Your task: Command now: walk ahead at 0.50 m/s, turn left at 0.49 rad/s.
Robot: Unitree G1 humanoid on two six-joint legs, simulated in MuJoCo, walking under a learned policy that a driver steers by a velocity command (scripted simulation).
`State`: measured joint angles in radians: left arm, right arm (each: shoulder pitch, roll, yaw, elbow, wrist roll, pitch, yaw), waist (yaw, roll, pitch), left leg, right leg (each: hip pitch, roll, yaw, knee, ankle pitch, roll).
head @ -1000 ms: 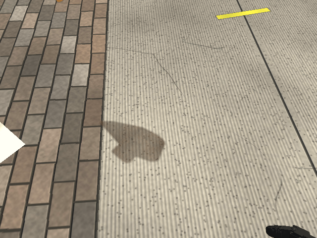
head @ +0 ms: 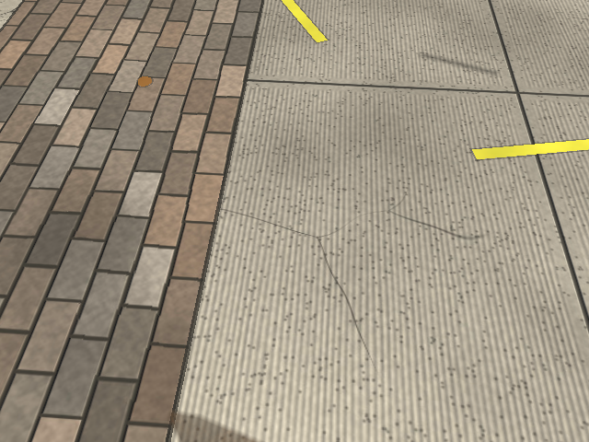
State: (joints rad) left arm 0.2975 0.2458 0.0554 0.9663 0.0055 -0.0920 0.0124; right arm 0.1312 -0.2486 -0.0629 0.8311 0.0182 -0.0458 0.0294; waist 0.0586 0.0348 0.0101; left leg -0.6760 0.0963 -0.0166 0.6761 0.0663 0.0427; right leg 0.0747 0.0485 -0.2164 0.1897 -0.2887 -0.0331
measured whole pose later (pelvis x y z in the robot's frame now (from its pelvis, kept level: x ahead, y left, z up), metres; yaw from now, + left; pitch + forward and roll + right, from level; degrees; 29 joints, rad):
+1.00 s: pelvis +0.55 +0.11 +0.00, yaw +35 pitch +2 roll -2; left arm 0.32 0.29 0.07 0.87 0.00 -0.09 0.00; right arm 0.13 -0.29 -0.07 0.62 0.02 -0.02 0.03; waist 0.09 0.04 0.03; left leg -0.69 0.10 -0.03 0.76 -0.02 0.02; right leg 0.02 0.00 -0.20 0.25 -0.29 0.00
